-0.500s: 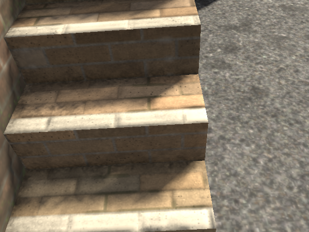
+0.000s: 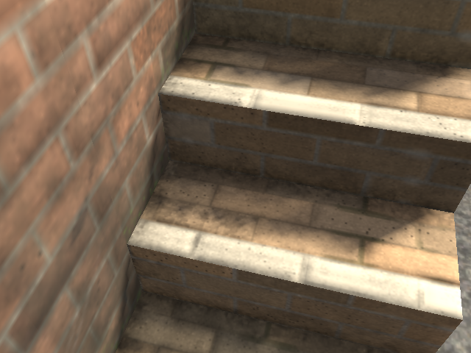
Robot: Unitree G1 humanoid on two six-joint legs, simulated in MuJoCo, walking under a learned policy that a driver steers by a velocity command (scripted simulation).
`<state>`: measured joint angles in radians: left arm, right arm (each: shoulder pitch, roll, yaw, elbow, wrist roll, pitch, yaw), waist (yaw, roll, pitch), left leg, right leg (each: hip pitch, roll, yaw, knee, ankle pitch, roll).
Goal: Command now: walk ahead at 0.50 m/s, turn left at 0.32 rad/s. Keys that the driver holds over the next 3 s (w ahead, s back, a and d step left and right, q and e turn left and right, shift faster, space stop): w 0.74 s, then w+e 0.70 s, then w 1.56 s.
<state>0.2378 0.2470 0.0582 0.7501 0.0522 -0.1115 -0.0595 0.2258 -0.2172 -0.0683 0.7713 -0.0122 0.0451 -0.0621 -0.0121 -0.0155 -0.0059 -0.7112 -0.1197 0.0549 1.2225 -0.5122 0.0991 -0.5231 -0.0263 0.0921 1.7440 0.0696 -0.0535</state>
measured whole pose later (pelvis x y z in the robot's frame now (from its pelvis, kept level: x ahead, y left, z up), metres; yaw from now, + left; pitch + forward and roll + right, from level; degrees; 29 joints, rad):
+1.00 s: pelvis +0.35 +0.00 +0.27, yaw -3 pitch +3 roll +0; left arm 0.24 0.24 0.07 0.71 0.00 -0.01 0.01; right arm 0.19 -0.15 -0.02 0.67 -0.06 -0.06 -0.10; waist -0.03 -0.12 0.03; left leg -0.44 0.09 0.08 0.79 -0.40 -0.03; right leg -0.70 0.12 0.11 1.87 -0.34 -0.01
